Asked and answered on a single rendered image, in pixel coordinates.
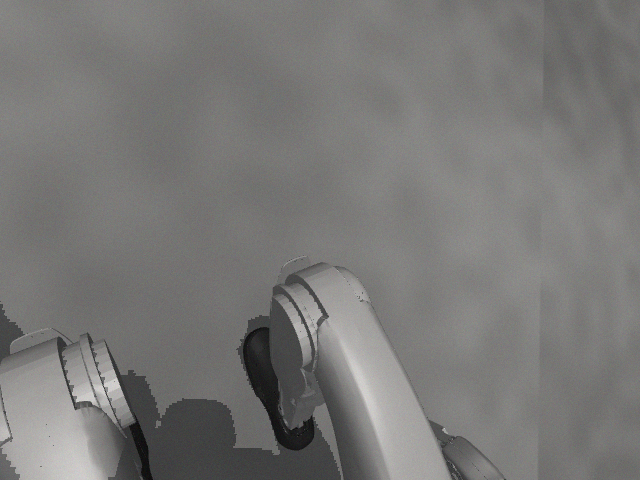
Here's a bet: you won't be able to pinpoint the right robot foot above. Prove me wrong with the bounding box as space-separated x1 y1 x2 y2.
243 327 314 451

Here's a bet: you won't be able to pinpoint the left robot foot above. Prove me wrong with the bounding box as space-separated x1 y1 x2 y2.
129 414 153 480

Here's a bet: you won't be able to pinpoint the right robot hand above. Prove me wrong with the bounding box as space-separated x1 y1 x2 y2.
428 419 506 480

